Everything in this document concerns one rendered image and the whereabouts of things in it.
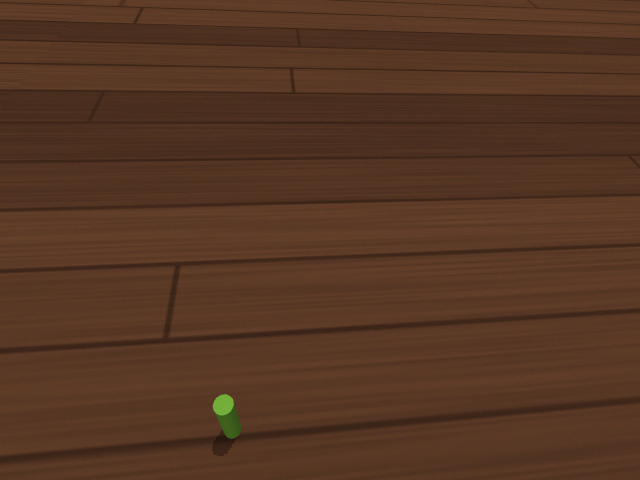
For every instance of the can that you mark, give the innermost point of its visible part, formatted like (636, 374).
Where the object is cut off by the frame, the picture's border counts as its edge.
(227, 416)

